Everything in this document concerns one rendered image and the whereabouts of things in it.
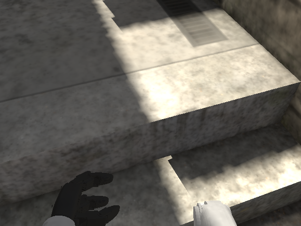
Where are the stairs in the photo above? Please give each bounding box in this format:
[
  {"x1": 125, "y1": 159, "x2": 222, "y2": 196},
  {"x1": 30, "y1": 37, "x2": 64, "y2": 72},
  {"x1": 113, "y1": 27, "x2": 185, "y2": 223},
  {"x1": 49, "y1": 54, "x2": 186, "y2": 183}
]
[{"x1": 0, "y1": 82, "x2": 301, "y2": 226}]

